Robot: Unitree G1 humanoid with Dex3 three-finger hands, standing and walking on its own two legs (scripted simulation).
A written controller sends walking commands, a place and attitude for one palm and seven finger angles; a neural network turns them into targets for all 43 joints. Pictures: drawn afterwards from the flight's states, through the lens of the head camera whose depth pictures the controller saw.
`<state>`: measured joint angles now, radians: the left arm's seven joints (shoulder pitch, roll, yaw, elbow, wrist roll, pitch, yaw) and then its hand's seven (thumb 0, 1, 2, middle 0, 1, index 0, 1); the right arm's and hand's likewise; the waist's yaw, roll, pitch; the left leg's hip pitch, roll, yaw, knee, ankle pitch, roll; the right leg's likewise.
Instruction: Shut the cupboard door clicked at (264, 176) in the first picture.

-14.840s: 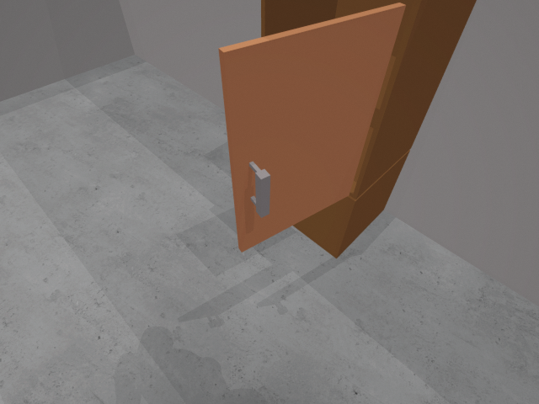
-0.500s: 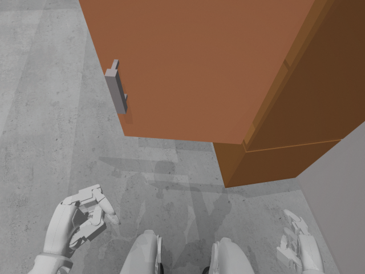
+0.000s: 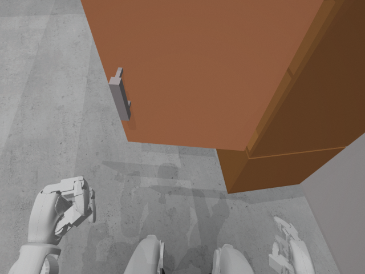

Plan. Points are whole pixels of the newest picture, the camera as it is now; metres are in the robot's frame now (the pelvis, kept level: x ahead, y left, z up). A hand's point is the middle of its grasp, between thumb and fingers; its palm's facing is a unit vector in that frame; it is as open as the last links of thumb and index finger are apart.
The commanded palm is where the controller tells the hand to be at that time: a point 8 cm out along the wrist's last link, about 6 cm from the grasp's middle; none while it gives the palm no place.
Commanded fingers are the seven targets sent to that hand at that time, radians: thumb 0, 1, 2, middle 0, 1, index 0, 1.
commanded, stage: raise the hand and make a fist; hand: left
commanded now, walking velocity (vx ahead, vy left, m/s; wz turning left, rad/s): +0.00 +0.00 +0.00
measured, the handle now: (122, 94) +0.52 +0.20 +0.04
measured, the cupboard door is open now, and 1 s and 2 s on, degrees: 77 77 77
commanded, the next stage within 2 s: bring the fist close to the handle in 0.32 s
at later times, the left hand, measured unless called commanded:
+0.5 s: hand (101, 215) +0.22 +0.17 +0.04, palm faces -0.03 -1.00 -0.03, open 3.1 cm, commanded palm +0.22 +0.23 +0.05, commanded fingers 0.00 0.90 0.90 -1.30 -1.50 -1.30 -1.50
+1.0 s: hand (111, 160) +0.33 +0.18 +0.05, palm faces +0.00 -1.00 -0.04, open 3.1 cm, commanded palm +0.32 +0.23 +0.05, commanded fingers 0.00 0.90 0.90 -1.30 -1.50 -1.30 -1.50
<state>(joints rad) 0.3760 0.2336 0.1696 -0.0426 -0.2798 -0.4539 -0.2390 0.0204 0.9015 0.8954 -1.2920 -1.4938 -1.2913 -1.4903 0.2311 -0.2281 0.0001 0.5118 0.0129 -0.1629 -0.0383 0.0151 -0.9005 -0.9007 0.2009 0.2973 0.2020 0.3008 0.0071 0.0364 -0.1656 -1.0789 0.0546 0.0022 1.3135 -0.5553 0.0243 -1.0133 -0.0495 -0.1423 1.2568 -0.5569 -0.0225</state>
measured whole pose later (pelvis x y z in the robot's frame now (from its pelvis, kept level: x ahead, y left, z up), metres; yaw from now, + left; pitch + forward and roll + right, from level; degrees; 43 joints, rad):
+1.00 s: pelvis +0.00 +0.00 +0.01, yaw +0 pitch +20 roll -2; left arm -0.07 0.26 0.19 0.34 -0.23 -0.40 -0.20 0.02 0.90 0.90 -1.30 -1.50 -1.30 -1.50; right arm 0.26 -0.26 0.01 0.57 0.02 -0.12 -0.03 0.01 -0.90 -0.90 0.20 0.30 0.20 0.30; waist -0.03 0.03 -0.16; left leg -1.08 0.05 0.02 1.27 -0.53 0.02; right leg -1.03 -0.05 -0.12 1.23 -0.54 -0.02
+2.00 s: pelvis +0.00 -0.01 +0.01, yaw -1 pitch +21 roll -2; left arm -0.53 0.31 0.27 0.88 -0.17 -0.52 -0.23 0.02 0.90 0.90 -1.30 -1.50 -1.30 -1.50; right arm 0.26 -0.26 -0.01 0.63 0.01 -0.03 -0.02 0.01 -0.90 -0.90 0.20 0.30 0.20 0.30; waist -0.08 0.02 -0.14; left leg -1.11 0.06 0.04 1.24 -0.50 0.02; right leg -1.07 -0.04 -0.10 1.21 -0.51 -0.03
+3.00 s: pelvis -0.02 +0.01 -0.02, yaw -3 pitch +29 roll -6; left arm -1.12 0.60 0.30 1.25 -0.07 -0.37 -0.41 0.02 0.90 0.90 -1.30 -1.50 -1.31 -1.50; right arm 0.35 -0.27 0.05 0.66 -0.01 -0.04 0.00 0.01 -0.90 -0.90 0.20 0.30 0.20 0.30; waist -0.23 0.04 -0.13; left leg -1.37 0.07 0.01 1.38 -0.52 0.05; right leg -1.31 -0.03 -0.12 1.29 -0.49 -0.01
